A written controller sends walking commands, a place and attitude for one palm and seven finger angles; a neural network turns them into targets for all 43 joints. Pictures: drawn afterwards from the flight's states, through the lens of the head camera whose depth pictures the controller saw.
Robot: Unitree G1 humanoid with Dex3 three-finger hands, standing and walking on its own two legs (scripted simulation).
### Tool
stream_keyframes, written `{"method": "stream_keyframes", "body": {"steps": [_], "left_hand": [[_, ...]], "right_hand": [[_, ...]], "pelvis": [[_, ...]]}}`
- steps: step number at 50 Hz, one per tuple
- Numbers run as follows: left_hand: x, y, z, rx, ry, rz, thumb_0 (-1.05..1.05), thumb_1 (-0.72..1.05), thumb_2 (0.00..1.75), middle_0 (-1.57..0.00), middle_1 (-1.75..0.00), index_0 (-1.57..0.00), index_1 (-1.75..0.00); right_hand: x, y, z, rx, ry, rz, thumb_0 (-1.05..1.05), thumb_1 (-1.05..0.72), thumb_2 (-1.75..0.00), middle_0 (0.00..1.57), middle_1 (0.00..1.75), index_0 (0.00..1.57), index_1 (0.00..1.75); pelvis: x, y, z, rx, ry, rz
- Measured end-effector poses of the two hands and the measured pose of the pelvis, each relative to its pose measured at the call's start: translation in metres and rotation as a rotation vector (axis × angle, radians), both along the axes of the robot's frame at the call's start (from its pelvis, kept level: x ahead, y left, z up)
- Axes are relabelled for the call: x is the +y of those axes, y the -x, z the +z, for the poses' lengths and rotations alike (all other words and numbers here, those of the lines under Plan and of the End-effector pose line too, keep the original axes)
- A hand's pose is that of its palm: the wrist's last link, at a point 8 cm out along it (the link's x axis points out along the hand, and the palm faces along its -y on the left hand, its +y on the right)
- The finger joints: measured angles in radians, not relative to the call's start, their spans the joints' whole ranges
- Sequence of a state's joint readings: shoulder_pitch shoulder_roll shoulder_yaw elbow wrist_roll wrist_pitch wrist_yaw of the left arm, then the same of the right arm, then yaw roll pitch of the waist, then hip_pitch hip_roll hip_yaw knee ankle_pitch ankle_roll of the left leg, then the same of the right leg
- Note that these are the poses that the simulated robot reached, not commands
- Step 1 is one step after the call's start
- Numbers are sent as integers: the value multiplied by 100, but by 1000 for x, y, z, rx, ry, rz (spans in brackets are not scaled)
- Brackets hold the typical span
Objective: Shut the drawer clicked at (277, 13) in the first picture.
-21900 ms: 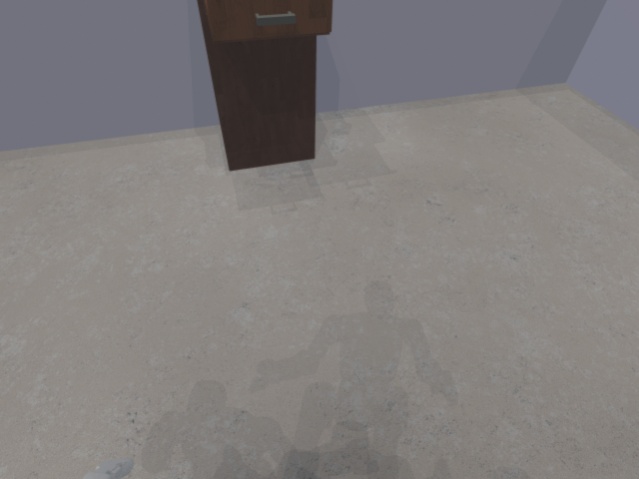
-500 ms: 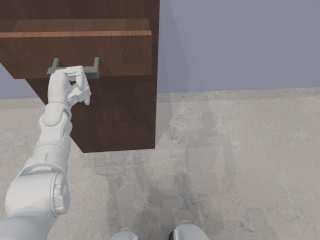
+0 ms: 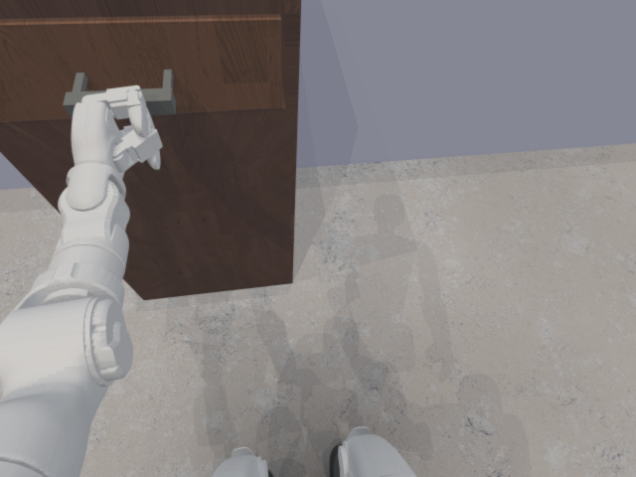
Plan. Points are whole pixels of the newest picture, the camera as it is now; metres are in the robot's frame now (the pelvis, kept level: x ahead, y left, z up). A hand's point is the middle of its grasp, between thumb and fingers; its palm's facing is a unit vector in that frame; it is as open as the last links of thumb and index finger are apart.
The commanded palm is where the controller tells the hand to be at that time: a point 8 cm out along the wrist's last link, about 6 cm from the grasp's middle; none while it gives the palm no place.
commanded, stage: push the drawer shut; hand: left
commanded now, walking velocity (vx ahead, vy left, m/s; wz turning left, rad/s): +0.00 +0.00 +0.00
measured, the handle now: (123, 91) +0.60 +0.19 +0.09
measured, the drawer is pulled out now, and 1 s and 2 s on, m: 0.00 0.00 0.00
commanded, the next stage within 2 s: pull the fist back off the drawer in 0.48 s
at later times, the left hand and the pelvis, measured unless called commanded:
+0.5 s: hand (147, 131) +0.53 +0.16 +0.09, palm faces +0.06 -1.00 -0.05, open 3.0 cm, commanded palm +0.56 +0.20 +0.09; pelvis -0.02 +0.00 -0.01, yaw +2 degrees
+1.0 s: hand (147, 131) +0.53 +0.16 +0.09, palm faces +0.04 -1.00 -0.05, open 3.0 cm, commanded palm +0.51 +0.20 +0.09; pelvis -0.03 +0.00 -0.01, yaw +1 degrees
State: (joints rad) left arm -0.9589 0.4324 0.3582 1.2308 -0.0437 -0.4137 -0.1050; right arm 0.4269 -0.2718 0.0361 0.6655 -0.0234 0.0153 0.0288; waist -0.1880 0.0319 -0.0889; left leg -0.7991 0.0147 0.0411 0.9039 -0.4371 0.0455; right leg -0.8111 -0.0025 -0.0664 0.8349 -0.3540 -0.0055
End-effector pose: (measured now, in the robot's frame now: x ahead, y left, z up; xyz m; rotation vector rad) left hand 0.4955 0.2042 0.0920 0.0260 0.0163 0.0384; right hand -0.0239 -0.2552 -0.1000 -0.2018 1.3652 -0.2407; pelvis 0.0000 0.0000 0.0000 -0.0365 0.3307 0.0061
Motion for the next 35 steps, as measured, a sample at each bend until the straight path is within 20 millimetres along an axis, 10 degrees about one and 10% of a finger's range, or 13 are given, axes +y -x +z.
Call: {"method": "stream_keyframes", "body": {"steps": [35], "left_hand": [[6,-8,3,21,-28,18,1,68,101,-140,-160,-140,-160]], "right_hand": [[-3,50,6,63,53,30,0,-91,-89,20,30,21,30]], "pelvis": [[0,27,-9,42,21,37]]}}
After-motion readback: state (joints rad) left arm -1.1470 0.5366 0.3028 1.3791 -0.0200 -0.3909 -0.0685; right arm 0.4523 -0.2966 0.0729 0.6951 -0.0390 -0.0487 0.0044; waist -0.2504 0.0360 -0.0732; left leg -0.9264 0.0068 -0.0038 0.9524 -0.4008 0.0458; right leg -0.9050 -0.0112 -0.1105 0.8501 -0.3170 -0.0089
